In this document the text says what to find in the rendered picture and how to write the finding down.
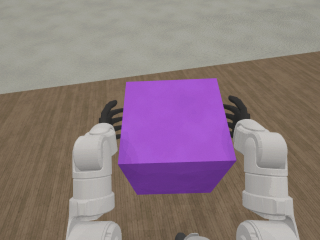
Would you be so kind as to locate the left robot forearm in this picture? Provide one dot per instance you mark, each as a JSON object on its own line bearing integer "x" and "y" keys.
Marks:
{"x": 91, "y": 172}

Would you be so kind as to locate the right robot forearm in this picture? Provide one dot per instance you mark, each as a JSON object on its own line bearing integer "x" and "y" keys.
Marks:
{"x": 266, "y": 170}

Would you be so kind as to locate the left robot hand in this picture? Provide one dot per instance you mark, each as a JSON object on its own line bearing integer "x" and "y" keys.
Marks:
{"x": 107, "y": 114}

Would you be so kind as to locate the carton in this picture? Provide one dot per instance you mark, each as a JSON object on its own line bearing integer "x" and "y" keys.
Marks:
{"x": 175, "y": 137}

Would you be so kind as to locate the right robot upper arm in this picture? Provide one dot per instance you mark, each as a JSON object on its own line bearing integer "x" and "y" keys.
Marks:
{"x": 264, "y": 230}

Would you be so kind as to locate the left robot upper arm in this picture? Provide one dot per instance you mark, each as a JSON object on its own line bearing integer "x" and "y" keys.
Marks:
{"x": 96, "y": 230}

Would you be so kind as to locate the right robot hand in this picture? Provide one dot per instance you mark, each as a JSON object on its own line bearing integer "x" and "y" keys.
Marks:
{"x": 240, "y": 112}

